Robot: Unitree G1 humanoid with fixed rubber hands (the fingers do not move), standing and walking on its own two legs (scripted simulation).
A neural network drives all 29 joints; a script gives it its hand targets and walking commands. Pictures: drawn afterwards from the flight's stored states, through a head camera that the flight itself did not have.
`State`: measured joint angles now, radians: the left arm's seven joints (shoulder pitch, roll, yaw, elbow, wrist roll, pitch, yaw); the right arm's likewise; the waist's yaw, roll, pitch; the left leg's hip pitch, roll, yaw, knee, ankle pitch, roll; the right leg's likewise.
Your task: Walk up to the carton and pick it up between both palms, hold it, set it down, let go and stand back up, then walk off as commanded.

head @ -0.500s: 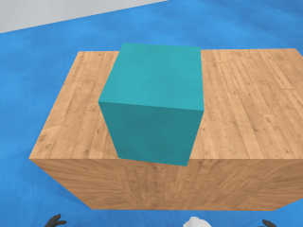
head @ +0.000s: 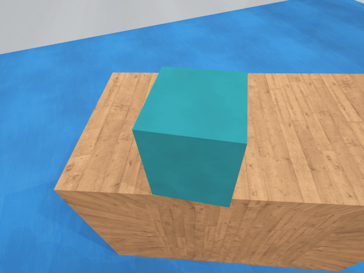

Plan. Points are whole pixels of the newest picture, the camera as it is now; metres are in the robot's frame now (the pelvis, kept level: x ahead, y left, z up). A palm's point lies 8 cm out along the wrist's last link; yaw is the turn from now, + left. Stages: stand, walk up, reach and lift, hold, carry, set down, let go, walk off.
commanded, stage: walk up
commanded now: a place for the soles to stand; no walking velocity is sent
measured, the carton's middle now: (196, 138) +0.42 -0.01 +0.06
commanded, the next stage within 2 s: reach and lift in 0.96 s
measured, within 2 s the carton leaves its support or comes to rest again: neither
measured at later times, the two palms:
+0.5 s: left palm out of the picture +0.09 +0.31 -0.11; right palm out of the picture +0.09 -0.29 -0.12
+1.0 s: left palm out of the picture +0.08 +0.31 -0.11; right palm out of the picture +0.11 -0.29 -0.13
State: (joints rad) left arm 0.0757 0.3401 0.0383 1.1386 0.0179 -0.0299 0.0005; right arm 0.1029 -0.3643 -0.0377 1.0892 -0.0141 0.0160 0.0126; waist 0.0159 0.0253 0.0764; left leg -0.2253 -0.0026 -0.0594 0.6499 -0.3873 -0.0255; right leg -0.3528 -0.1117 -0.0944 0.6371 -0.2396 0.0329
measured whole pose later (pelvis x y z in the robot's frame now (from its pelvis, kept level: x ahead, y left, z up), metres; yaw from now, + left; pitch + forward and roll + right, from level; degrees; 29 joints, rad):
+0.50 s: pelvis +0.01 +0.01 +0.00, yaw +1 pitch -2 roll +0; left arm 0.08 0.34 0.04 1.10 0.01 -0.02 0.00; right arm 0.13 -0.35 -0.04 1.07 -0.02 0.02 0.01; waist 0.01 0.02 0.06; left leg -0.20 -0.01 -0.08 0.63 -0.39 -0.02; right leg -0.32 -0.13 -0.11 0.61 -0.25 0.05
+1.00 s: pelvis +0.01 +0.00 +0.00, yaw +3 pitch -2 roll +0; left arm 0.10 0.35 0.05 1.04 0.01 0.04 0.02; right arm 0.11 -0.34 -0.07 1.09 -0.04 -0.01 0.02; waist 0.02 0.03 0.07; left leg -0.22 -0.01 -0.10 0.66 -0.41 -0.03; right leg -0.33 -0.12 -0.12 0.65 -0.28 0.04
